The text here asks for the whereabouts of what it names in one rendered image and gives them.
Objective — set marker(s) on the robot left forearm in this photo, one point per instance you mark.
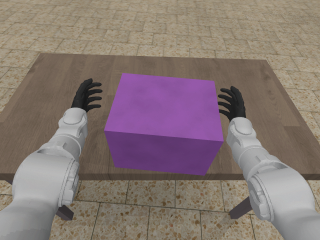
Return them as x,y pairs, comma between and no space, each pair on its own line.
68,141

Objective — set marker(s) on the right robot hand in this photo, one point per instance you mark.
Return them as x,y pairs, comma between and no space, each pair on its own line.
236,107

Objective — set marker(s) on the carton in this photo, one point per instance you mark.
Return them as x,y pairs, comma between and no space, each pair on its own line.
164,124

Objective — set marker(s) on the robot right forearm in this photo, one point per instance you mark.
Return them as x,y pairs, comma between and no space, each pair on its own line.
248,152

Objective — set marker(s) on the table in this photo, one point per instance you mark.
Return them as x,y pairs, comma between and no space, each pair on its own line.
31,116

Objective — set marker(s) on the left robot hand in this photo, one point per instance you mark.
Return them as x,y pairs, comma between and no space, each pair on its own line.
82,99

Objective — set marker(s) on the robot right upper arm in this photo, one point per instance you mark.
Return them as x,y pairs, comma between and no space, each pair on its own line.
283,198

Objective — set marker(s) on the robot left upper arm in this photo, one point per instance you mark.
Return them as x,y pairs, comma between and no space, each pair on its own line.
45,183

